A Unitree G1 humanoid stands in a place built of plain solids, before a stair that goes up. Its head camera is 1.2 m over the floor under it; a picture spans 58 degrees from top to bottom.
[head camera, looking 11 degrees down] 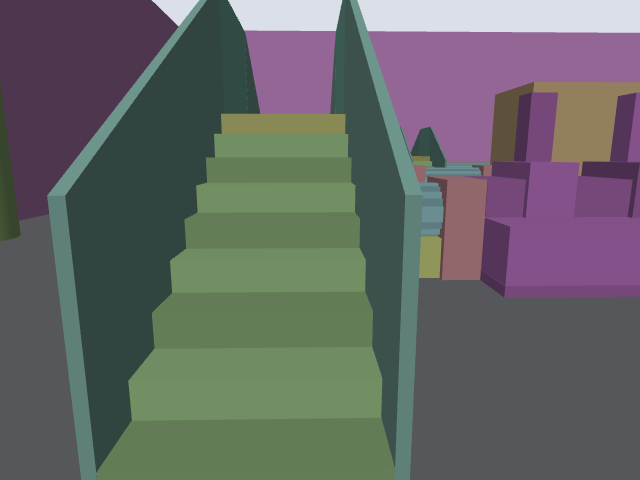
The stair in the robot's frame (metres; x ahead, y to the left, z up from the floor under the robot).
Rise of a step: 0.17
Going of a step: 0.29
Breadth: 1.00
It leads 1 degrees to the left of straight ahead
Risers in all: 9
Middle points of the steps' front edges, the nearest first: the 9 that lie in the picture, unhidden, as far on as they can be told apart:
1.27 0.24 0.17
1.56 0.25 0.34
1.85 0.26 0.51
2.14 0.26 0.68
2.43 0.27 0.85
2.72 0.27 1.02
3.01 0.28 1.19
3.30 0.29 1.36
3.59 0.29 1.53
